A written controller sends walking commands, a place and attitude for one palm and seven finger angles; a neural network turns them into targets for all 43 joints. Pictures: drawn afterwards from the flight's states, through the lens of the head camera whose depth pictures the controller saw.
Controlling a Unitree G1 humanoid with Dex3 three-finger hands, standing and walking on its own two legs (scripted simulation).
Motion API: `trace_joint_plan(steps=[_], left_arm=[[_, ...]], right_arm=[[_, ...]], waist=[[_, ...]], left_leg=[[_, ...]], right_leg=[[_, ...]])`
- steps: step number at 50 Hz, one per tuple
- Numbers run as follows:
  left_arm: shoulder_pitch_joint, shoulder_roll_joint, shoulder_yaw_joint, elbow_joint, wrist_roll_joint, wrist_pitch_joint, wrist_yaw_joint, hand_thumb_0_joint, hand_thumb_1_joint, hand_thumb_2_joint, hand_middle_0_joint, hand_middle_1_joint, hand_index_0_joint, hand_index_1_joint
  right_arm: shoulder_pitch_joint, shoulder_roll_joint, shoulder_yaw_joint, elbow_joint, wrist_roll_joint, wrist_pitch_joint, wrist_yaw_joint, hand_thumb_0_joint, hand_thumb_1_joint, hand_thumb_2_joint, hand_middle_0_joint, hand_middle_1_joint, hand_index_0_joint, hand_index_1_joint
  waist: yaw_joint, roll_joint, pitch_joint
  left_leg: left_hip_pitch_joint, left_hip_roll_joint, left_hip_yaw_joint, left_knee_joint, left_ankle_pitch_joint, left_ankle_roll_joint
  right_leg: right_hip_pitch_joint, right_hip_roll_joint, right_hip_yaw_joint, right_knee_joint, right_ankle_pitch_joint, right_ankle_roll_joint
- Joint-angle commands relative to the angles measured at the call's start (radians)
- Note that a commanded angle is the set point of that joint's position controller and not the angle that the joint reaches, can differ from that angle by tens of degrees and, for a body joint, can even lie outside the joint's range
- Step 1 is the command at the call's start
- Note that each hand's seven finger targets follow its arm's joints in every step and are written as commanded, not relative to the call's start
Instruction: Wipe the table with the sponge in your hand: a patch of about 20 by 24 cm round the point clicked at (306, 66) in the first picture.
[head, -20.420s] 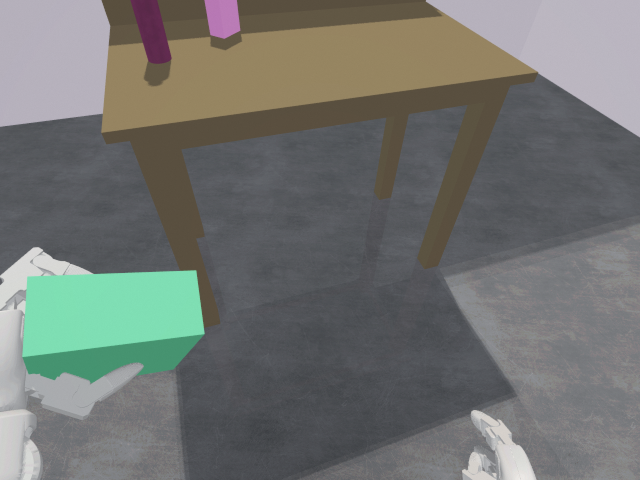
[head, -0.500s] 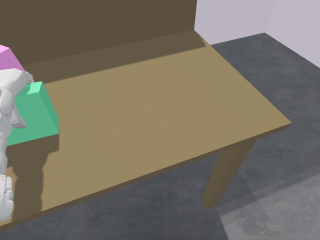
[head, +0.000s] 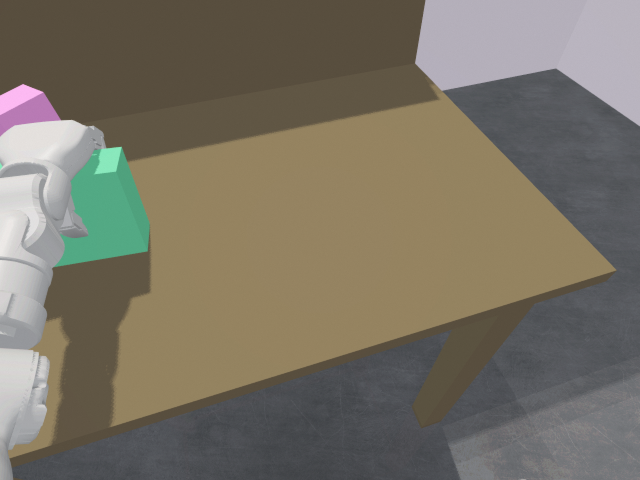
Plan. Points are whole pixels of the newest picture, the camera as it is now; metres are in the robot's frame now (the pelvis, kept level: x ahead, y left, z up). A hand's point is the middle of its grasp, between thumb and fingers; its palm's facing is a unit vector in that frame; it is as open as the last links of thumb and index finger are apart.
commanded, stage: slide across to the middle lane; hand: left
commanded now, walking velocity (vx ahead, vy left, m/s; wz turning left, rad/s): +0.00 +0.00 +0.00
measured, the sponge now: (84, 222) +0.39 +0.35 +0.10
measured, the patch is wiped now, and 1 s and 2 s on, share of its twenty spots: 0.20 0.50 0.55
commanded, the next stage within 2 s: wipe back along the middle lane in 0.28 s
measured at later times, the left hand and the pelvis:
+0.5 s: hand (135, 176) +0.43 +0.28 +0.15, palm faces -0.03 +0.00 -1.00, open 10.5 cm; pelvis +0.02 -0.01 +0.00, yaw +0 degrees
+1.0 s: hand (140, 211) +0.37 +0.25 +0.15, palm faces +0.04 +0.00 -1.00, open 10.5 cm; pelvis +0.02 -0.02 +0.00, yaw -1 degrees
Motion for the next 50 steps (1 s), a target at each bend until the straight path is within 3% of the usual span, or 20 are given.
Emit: trace_joint_plan(steps=[1, 6, 9, 12, 14, 15, 17, 21, 23, 26, 34, 36, 39, 40, 42, 44, 45, 48, 49, 50], left_arm=[[-0.453, 0.133, 0.020, -0.260, -0.029, 0.018, 0.028, 0.000, 0.100, 1.300, -1.200, -1.600, -1.200, -1.600], [-0.460, 0.143, 0.045, -0.352, -0.009, 0.092, 0.048, 0.000, 0.100, 1.300, -1.200, -1.600, -1.200, -1.600], [-0.389, 0.156, 0.086, -0.360, -0.008, 0.146, 0.065, 0.000, 0.100, 1.300, -1.200, -1.600, -1.200, -1.600], [-0.382, 0.130, 0.060, -0.368, 0.018, 0.199, 0.071, 0.000, 0.100, 1.300, -1.200, -1.600, -1.200, -1.600], [-0.377, 0.140, 0.076, -0.369, 0.017, 0.224, 0.072, 0.000, 0.100, 1.300, -1.200, -1.600, -1.200, -1.600], [-0.377, 0.063, 0.010, -0.360, 0.012, 0.236, 0.061, 0.000, 0.100, 1.300, -1.200, -1.600, -1.200, -1.600], [-0.385, 0.060, 0.001, -0.363, 0.011, 0.252, 0.050, 0.000, 0.100, 1.300, -1.200, -1.600, -1.200, -1.600], [-0.367, 0.059, -0.004, -0.365, 0.014, 0.255, 0.021, 0.000, 0.100, 1.300, -1.200, -1.600, -1.200, -1.600], [-0.290, 0.046, -0.006, -0.397, 0.011, 0.253, 0.004, 0.000, 0.100, 1.300, -1.200, -1.600, -1.200, -1.600], [-0.188, 0.061, 0.025, -0.419, 0.003, 0.256, -0.017, 0.000, 0.100, 1.300, -1.200, -1.600, -1.200, -1.600], [-0.020, 0.048, 0.045, -0.589, -0.030, 0.284, -0.029, 0.000, 0.100, 1.300, -1.200, -1.600, -1.200, -1.600], [0.020, 0.043, 0.048, -0.579, -0.038, 0.296, -0.026, 0.000, 0.100, 1.300, -1.200, -1.600, -1.200, -1.600], [0.052, 0.062, 0.075, -0.616, -0.051, 0.311, -0.022, 0.000, 0.100, 1.300, -1.200, -1.600, -1.200, -1.600], [0.066, 0.014, 0.033, -0.642, -0.052, 0.315, -0.024, 0.000, 0.100, 1.300, -1.200, -1.600, -1.200, -1.600], [0.091, -0.006, 0.020, -0.646, -0.051, 0.325, -0.020, 0.000, 0.100, 1.300, -1.200, -1.600, -1.200, -1.600], [0.137, 0.037, 0.069, -0.676, -0.064, 0.332, -0.012, 0.000, 0.100, 1.300, -1.200, -1.600, -1.200, -1.600], [0.138, -0.014, 0.026, -0.664, -0.073, 0.340, -0.015, 0.000, 0.100, 1.300, -1.200, -1.600, -1.200, -1.600], [0.121, 0.013, 0.033, -0.639, -0.063, 0.357, -0.012, 0.000, 0.100, 1.300, -1.200, -1.600, -1.200, -1.600], [0.139, 0.059, 0.080, -0.620, -0.059, 0.363, -0.007, 0.000, 0.100, 1.300, -1.200, -1.600, -1.200, -1.600], [0.132, -0.005, 0.017, -0.622, -0.061, 0.368, -0.011, 0.000, 0.100, 1.300, -1.200, -1.600, -1.200, -1.600]], right_arm=[[-0.060, -0.136, -0.036, -0.132, 0.004, -0.057, -0.002, 0.000, -0.900, -0.900, 0.200, 0.300, 0.200, 0.300], [-0.101, -0.131, -0.025, -0.156, -0.006, -0.060, 0.013, 0.000, -0.900, -0.900, 0.200, 0.300, 0.200, 0.300], [-0.137, -0.130, -0.018, -0.172, -0.013, -0.053, 0.023, 0.000, -0.900, -0.900, 0.200, 0.300, 0.200, 0.300], [-0.154, -0.126, -0.014, -0.177, -0.018, -0.040, 0.029, 0.000, -0.900, -0.900, 0.200, 0.300, 0.200, 0.300], [-0.167, -0.127, -0.010, -0.176, -0.017, -0.036, 0.029, 0.000, -0.900, -0.900, 0.200, 0.300, 0.200, 0.300], [-0.165, -0.121, -0.011, -0.182, -0.016, -0.035, 0.029, 0.000, -0.900, -0.900, 0.200, 0.300, 0.200, 0.300], [-0.172, -0.121, -0.011, -0.178, -0.013, -0.031, 0.028, 0.000, -0.900, -0.900, 0.200, 0.300, 0.200, 0.300], [-0.173, -0.118, -0.008, -0.180, -0.012, -0.031, 0.023, 0.000, -0.900, -0.900, 0.200, 0.300, 0.200, 0.300], [-0.183, -0.115, -0.009, -0.192, -0.015, -0.023, 0.026, 0.000, -0.900, -0.900, 0.200, 0.300, 0.200, 0.300], [-0.189, -0.120, -0.008, -0.201, -0.016, -0.008, 0.033, 0.000, -0.900, -0.900, 0.200, 0.300, 0.200, 0.300], [-0.251, -0.119, -0.006, -0.235, -0.011, 0.011, 0.045, 0.000, -0.900, -0.900, 0.200, 0.300, 0.200, 0.300], [-0.246, -0.119, -0.006, -0.232, -0.011, 0.015, 0.044, 0.000, -0.900, -0.900, 0.200, 0.300, 0.200, 0.300], [-0.276, -0.122, -0.006, -0.230, -0.006, 0.017, 0.043, 0.000, -0.900, -0.900, 0.200, 0.300, 0.200, 0.300], [-0.277, -0.115, -0.004, -0.246, -0.010, 0.015, 0.043, 0.000, -0.900, -0.900, 0.200, 0.300, 0.200, 0.300], [-0.286, -0.111, -0.003, -0.241, -0.007, 0.017, 0.045, 0.000, -0.900, -0.900, 0.200, 0.300, 0.200, 0.300], [-0.313, -0.113, 0.000, -0.242, -0.005, 0.015, 0.043, 0.000, -0.900, -0.900, 0.200, 0.300, 0.200, 0.300], [-0.306, -0.108, 0.003, -0.249, -0.006, 0.014, 0.041, 0.000, -0.900, -0.900, 0.200, 0.300, 0.200, 0.300], [-0.320, -0.110, 0.009, -0.233, 0.000, 0.018, 0.035, 0.000, -0.900, -0.900, 0.200, 0.300, 0.200, 0.300], [-0.327, -0.116, 0.008, -0.227, -0.001, 0.016, 0.032, 0.000, -0.900, -0.900, 0.200, 0.300, 0.200, 0.300], [-0.328, -0.108, 0.012, -0.238, -0.001, 0.016, 0.030, 0.000, -0.900, -0.900, 0.200, 0.300, 0.200, 0.300]], waist=[[-0.053, 0.017, -0.289], [-0.025, 0.016, -0.334], [0.004, 0.013, -0.361], [0.002, -0.014, -0.370], [0.006, 0.005, -0.363], [-0.008, -0.028, -0.354], [-0.016, -0.032, -0.363], [-0.018, -0.038, -0.355], [-0.009, -0.021, -0.365], [-0.001, -0.057, -0.339], [0.019, -0.035, -0.303], [0.016, -0.076, -0.287], [0.026, -0.066, -0.280], [0.026, -0.059, -0.290], [0.022, -0.073, -0.258], [0.037, -0.067, -0.260], [0.030, -0.094, -0.246], [0.024, -0.101, -0.196], [0.035, -0.088, -0.199], [0.027, -0.085, -0.193]], left_leg=[[0.278, 0.007, -0.073, -0.060, 0.177, -0.004], [0.301, 0.008, -0.073, -0.055, 0.296, -0.023], [0.293, 0.009, -0.061, -0.052, 0.374, -0.033], [0.291, 0.010, -0.046, -0.050, 0.401, -0.031], [0.288, 0.010, -0.049, -0.054, 0.411, -0.036], [0.294, 0.006, -0.046, -0.048, 0.408, -0.030], [0.305, 0.005, -0.039, -0.041, 0.380, -0.020], [0.303, 0.000, -0.034, -0.033, 0.380, -0.011], [0.310, 0.000, -0.027, -0.021, 0.423, -0.006], [0.284, 0.002, -0.019, -0.017, 0.444, 0.002], [0.270, 0.001, -0.012, -0.022, 0.423, 0.004], [0.248, -0.002, -0.002, -0.019, 0.387, 0.007], [0.245, -0.003, -0.001, -0.029, 0.360, 0.005], [0.248, -0.008, 0.002, -0.025, 0.367, 0.007], [0.245, -0.004, 0.001, -0.030, 0.342, 0.005], [0.241, -0.004, 0.000, -0.034, 0.315, 0.004], [0.229, -0.008, 0.005, -0.034, 0.304, 0.005], [0.209, -0.005, 0.008, -0.049, 0.236, 0.002], [0.208, -0.004, 0.007, -0.054, 0.220, 0.001], [0.207, -0.008, 0.010, -0.056, 0.215, 0.001]], right_leg=[[-0.016, 0.039, 0.042, -0.056, 0.128, -0.078], [0.025, 0.041, 0.026, -0.040, 0.188, -0.082], [0.073, 0.038, 0.028, -0.031, 0.245, -0.086], [0.091, 0.039, 0.020, -0.028, 0.272, -0.079], [0.090, 0.042, 0.020, -0.027, 0.265, -0.083], [0.087, 0.043, 0.016, -0.029, 0.273, -0.079], [0.081, 0.041, 0.020, -0.031, 0.277, -0.074], [0.098, 0.039, 0.021, -0.027, 0.307, -0.074], [0.121, 0.035, 0.026, -0.019, 0.363, -0.072], [0.150, 0.032, 0.026, -0.015, 0.420, -0.067], [0.165, 0.033, 0.033, -0.007, 0.420, -0.066], [0.173, 0.029, 0.035, -0.007, 0.432, -0.061], [0.175, 0.033, 0.037, -0.008, 0.407, -0.062], [0.182, 0.033, 0.032, -0.006, 0.414, -0.062], [0.157, 0.035, 0.031, -0.012, 0.381, -0.060], [0.167, 0.035, 0.043, -0.014, 0.366, -0.062], [0.171, 0.033, 0.034, -0.015, 0.369, -0.058], [0.139, 0.032, 0.038, -0.029, 0.297, -0.051], [0.141, 0.036, 0.047, -0.031, 0.269, -0.056], [0.137, 0.035, 0.037, -0.034, 0.257, -0.055]])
